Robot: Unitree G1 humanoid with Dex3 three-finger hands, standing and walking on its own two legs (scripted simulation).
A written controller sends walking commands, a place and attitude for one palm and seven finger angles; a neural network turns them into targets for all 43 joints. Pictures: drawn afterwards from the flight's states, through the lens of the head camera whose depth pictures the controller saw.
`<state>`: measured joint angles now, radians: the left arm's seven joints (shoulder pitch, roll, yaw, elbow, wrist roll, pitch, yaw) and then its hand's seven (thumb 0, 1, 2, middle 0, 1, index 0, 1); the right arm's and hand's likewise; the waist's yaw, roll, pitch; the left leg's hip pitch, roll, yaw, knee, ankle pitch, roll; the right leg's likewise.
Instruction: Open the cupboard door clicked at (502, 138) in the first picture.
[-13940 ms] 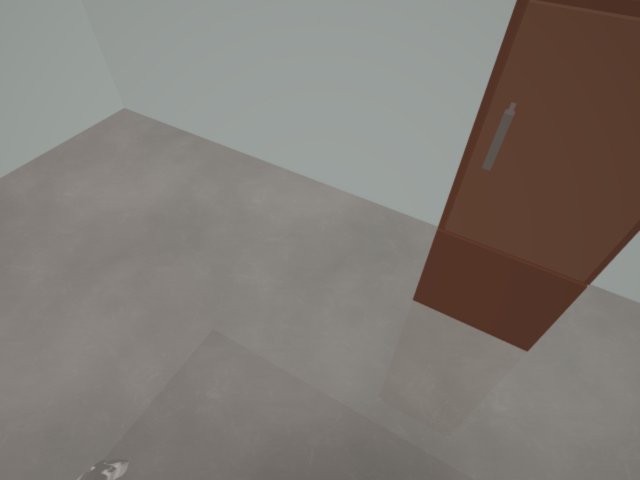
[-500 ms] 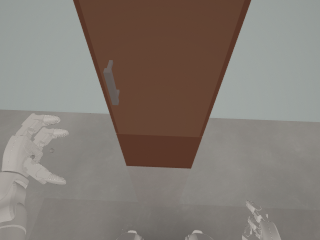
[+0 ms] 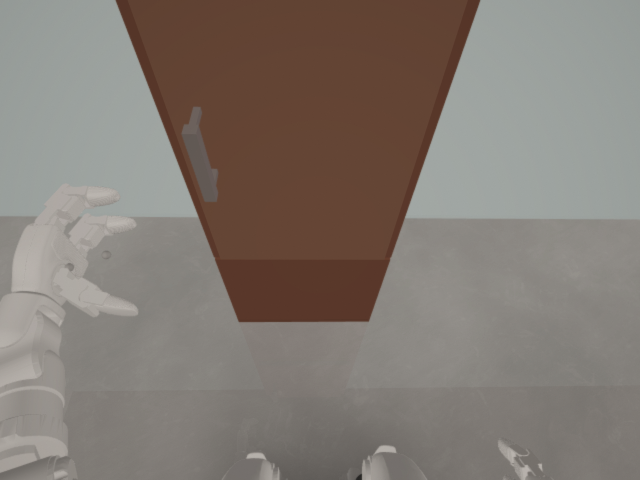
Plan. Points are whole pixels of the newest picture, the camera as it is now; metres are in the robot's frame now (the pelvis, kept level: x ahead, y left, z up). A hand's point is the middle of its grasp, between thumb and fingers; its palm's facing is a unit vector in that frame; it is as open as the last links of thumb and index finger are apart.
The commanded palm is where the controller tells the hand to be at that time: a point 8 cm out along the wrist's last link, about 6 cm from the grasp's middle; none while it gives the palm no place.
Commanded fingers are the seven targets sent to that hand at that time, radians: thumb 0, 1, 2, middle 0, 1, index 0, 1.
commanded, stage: move the hooked fingers beside the handle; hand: left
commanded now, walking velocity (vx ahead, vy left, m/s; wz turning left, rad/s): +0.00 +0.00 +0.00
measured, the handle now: (203, 157) +0.55 +0.19 +0.05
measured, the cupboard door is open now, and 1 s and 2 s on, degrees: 0 0 0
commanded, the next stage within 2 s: slide the fingers in behind the handle in 1.80 s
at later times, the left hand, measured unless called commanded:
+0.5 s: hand (124, 213) +0.42 +0.26 +0.06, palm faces +0.01 -1.00 +0.00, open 14.0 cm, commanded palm +0.40 +0.31 +0.06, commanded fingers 0.00 -0.50 0.30 -0.30 -1.20 -0.30 -1.20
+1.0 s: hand (138, 181) +0.48 +0.26 +0.06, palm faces +0.00 -1.00 -0.01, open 14.0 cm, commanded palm +0.47 +0.31 +0.05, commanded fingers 0.00 -0.50 0.30 -0.30 -1.20 -0.30 -1.20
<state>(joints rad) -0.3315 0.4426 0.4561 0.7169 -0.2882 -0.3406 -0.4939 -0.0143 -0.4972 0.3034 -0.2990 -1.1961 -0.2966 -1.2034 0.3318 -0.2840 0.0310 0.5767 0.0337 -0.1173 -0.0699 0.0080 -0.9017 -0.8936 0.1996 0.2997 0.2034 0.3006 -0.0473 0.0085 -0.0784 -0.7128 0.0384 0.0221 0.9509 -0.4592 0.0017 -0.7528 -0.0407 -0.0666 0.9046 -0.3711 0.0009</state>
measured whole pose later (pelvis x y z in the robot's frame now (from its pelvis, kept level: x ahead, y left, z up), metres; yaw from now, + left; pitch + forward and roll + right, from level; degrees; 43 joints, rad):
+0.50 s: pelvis +0.00 +0.00 -0.01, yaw -1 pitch +17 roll -2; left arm -0.63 0.54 0.49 1.01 -0.21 -0.39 -0.49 -0.01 -0.50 0.30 -0.30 -1.20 -0.30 -1.20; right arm 0.34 -0.28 0.03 0.59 0.02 -0.04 -0.06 0.00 -0.90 -0.89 0.20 0.30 0.20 0.30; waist -0.09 0.00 -0.08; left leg -0.84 0.05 0.02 1.03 -0.48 0.01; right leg -0.87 -0.03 -0.07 0.96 -0.38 0.00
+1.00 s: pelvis +0.00 +0.01 -0.02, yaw -1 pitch +21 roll -3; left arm -0.84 0.65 0.51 1.16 -0.14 -0.38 -0.46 -0.01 -0.50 0.30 -0.30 -1.20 -0.30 -1.20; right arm 0.38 -0.29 0.05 0.59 0.00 0.03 -0.04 0.00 -0.90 -0.89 0.20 0.30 0.20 0.30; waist -0.15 0.00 -0.08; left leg -0.94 0.06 0.01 1.08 -0.49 0.02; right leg -0.96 -0.02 -0.07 0.98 -0.37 0.01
